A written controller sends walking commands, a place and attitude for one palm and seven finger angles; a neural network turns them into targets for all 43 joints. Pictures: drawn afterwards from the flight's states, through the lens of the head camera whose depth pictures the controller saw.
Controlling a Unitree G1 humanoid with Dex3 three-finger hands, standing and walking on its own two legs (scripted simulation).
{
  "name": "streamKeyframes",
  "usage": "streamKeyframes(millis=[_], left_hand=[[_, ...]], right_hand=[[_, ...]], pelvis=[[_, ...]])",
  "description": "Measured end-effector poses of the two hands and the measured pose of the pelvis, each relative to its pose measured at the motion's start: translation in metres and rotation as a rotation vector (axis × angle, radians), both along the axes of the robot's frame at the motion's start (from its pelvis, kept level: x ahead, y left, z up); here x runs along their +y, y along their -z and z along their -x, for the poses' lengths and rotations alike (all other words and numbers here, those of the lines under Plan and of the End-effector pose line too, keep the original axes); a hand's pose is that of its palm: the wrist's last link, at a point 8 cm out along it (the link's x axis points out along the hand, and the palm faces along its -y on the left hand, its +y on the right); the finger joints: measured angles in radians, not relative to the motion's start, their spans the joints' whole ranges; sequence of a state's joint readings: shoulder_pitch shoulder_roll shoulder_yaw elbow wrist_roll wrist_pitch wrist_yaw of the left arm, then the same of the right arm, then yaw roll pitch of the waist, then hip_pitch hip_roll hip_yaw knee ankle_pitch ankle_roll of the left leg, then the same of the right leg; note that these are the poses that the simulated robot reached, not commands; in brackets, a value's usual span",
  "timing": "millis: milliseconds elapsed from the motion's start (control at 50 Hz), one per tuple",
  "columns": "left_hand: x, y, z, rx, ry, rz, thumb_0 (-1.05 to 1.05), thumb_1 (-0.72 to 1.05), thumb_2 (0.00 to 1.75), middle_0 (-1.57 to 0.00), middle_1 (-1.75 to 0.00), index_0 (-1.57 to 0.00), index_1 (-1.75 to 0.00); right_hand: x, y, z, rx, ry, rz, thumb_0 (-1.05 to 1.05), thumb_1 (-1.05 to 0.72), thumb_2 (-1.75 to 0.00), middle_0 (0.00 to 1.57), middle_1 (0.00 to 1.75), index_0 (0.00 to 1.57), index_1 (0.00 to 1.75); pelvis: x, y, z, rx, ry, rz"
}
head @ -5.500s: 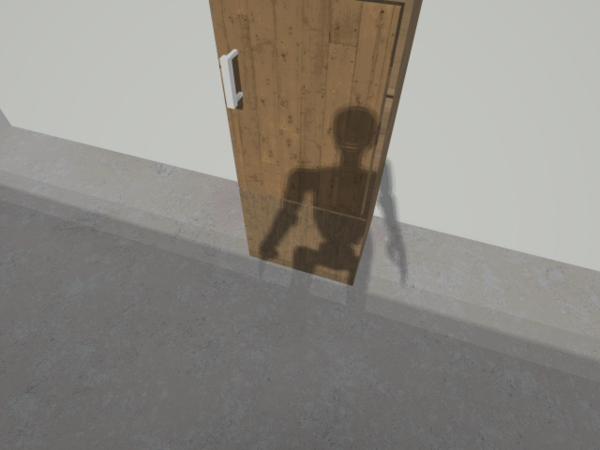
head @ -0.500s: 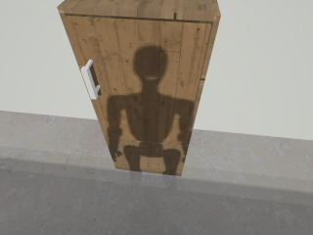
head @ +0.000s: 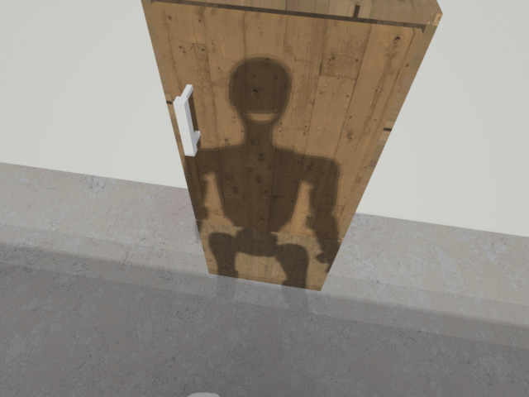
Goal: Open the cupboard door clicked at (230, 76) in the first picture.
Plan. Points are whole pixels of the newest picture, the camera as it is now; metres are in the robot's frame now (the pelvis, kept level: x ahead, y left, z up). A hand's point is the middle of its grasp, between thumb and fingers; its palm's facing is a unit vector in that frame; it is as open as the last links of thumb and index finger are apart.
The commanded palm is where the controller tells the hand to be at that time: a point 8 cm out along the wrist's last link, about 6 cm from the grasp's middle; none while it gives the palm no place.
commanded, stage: come to a stop and stand still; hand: left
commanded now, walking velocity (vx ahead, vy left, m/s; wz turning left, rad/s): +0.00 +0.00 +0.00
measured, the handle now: (189, 121) +0.56 +0.21 +0.07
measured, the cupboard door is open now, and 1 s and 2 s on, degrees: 0 0 0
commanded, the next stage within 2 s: look again from close up in 1.08 s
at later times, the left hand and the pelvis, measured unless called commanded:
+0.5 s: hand out of the picture +0.07 +0.20 -0.16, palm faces -0.01 -0.98 -0.21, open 7.2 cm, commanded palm none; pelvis +0.03 +0.02 +0.01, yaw -2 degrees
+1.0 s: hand out of the picture +0.04 +0.22 -0.16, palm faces -0.03 -0.98 -0.22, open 7.3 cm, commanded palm none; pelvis +0.03 +0.04 +0.01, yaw -2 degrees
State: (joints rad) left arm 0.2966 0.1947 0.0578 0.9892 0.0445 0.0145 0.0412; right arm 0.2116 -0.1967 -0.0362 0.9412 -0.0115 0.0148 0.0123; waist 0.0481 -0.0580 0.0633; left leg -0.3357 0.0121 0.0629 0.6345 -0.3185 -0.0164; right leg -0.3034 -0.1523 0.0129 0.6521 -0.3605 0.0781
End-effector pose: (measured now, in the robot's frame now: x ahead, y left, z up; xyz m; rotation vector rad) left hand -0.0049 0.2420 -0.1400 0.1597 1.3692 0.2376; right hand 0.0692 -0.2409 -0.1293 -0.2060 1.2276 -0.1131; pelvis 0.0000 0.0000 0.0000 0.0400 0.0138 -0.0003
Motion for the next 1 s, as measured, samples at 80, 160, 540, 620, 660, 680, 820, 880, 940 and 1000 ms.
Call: streamKeyframes(millis=[80,160,540,620,660,680,820,880,940,1000], left_hand=[[0.021,0.011,-0.008,0.032,0.014,0.004,0.01,0.91,0.90,-0.20,-0.30,-0.20,-0.30],[0.026,0.000,-0.033,-0.022,0.044,0.004,0.01,0.91,0.90,-0.19,-0.30,-0.20,-0.30],[0.009,-0.012,-0.070,-0.062,0.105,0.040,0.01,0.94,0.90,-0.20,-0.30,-0.20,-0.30],[0.009,-0.013,-0.063,-0.038,0.101,0.041,0.01,0.94,0.90,-0.20,-0.30,-0.20,-0.30],[0.008,-0.013,-0.058,-0.025,0.097,0.042,0.01,0.94,0.90,-0.20,-0.30,-0.20,-0.30],[0.007,-0.013,-0.055,-0.020,0.099,0.037,0.01,0.94,0.90,-0.20,-0.30,-0.20,-0.30],[0.012,-0.012,-0.039,0.017,0.119,0.037,0.01,0.92,0.90,-0.20,-0.30,-0.20,-0.30],[0.016,-0.013,-0.039,0.014,0.110,0.034,0.01,0.92,0.90,-0.20,-0.30,-0.20,-0.30],[0.019,-0.014,-0.042,0.005,0.105,0.031,0.01,0.92,0.90,-0.20,-0.30,-0.20,-0.30],[0.021,-0.014,-0.044,-0.001,0.105,0.031,0.01,0.92,0.90,-0.20,-0.30,-0.20,-0.30]], right_hand=[[0.014,-0.002,-0.007,-0.058,0.016,0.024,0.00,-0.91,-0.90,0.20,0.30,0.20,0.30],[0.031,-0.003,0.001,-0.031,0.021,0.001,0.00,-0.91,-0.90,0.20,0.30,0.20,0.30],[0.049,0.000,0.056,0.165,0.114,-0.037,0.00,-0.93,-0.90,0.20,0.30,0.20,0.30],[0.055,0.000,0.063,0.192,0.116,-0.051,0.00,-0.92,-0.90,0.20,0.30,0.20,0.30],[0.057,0.001,0.065,0.200,0.117,-0.058,0.00,-0.92,-0.90,0.20,0.30,0.20,0.30],[0.057,0.002,0.065,0.203,0.116,-0.060,0.01,-0.92,-0.90,0.20,0.30,0.20,0.30],[0.062,0.010,0.058,0.155,0.114,-0.069,0.01,-0.92,-0.90,0.20,0.30,0.20,0.30],[0.066,0.011,0.056,0.146,0.102,-0.070,0.01,-0.92,-0.90,0.20,0.30,0.20,0.30],[0.069,0.012,0.054,0.145,0.094,-0.069,0.01,-0.93,-0.90,0.20,0.30,0.20,0.30],[0.069,0.011,0.052,0.144,0.090,-0.066,0.01,-0.93,-0.90,0.20,0.30,0.20,0.30]], pelvis=[[0.015,0.006,-0.002,-0.008,0.020,0.001],[0.020,-0.002,-0.006,-0.002,0.024,0.010],[0.022,-0.016,-0.028,-0.014,0.036,0.027],[0.022,-0.017,-0.028,-0.018,0.036,0.028],[0.022,-0.017,-0.029,-0.020,0.036,0.028],[0.023,-0.017,-0.028,-0.017,0.036,0.034],[0.035,-0.011,-0.026,-0.014,0.031,0.047],[0.039,-0.011,-0.027,-0.018,0.032,0.040],[0.041,-0.011,-0.029,-0.023,0.034,0.035],[0.043,-0.012,-0.030,-0.025,0.037,0.031]])
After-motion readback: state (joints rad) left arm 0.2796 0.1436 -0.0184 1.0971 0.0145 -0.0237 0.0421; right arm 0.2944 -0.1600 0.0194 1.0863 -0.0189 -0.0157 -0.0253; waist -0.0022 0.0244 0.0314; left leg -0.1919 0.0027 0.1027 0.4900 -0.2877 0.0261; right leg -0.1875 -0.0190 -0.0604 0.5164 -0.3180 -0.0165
